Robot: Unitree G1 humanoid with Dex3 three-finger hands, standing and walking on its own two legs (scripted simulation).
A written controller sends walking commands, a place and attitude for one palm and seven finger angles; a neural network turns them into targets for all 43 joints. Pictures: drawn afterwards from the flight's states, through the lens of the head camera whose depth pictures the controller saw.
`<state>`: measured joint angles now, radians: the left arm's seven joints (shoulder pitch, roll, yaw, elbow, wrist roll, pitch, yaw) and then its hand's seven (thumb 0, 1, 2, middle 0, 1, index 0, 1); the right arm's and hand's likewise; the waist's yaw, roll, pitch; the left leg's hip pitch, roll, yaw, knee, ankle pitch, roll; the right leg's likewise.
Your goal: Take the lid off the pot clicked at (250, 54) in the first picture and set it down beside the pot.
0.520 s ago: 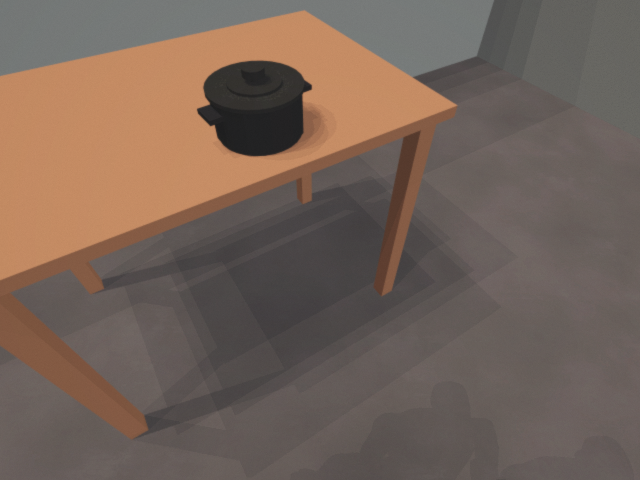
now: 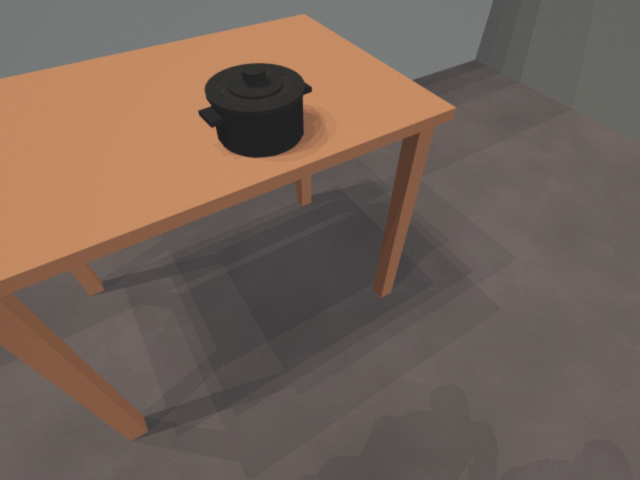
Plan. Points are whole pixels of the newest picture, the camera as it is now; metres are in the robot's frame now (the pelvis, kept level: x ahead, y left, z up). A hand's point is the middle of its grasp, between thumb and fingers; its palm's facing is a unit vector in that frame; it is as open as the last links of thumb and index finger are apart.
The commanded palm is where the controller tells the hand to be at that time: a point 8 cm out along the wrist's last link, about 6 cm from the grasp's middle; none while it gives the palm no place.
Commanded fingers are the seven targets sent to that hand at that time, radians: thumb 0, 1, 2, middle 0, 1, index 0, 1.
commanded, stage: look at it before walking up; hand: left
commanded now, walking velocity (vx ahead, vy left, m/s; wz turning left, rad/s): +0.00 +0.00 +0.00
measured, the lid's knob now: (253, 73) +0.76 +0.17 +0.13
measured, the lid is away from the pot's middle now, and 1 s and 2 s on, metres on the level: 0.00 0.00 0.00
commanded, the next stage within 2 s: walk to a spot facing it in 0.12 s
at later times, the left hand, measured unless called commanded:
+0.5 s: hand out of the picture +0.01 +0.18 -0.18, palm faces -0.05 -0.97 -0.24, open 7.4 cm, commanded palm none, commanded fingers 0.00 0.90 0.90 -0.20 -0.30 -0.20 -0.30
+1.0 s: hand out of the picture +0.10 +0.14 -0.15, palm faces -0.28 -0.91 -0.29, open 7.4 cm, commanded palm none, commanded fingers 0.00 0.90 0.90 -0.20 -0.30 -0.20 -0.30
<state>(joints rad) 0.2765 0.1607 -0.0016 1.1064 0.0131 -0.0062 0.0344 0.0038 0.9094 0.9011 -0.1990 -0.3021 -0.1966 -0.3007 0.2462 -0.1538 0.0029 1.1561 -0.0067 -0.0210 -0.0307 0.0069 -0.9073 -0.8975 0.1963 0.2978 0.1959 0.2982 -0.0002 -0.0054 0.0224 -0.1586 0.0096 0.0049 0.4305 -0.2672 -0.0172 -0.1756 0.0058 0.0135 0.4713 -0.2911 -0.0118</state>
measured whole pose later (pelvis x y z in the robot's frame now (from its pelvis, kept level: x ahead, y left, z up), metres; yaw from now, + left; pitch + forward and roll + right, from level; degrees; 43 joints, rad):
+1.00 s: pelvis +0.00 -0.05 +0.00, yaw -23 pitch +2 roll +3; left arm 0.30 0.20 0.06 0.89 0.02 0.03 0.01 0.00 0.91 0.90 -0.20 -0.30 -0.20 -0.30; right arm 0.02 -0.23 -0.05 0.86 -0.01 0.05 -0.03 0.01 -0.91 -0.90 0.20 0.30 0.20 0.30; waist 0.07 0.00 0.08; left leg -0.45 0.01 -0.05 0.94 -0.38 -0.07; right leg -0.23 0.15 0.21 0.45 -0.22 -0.11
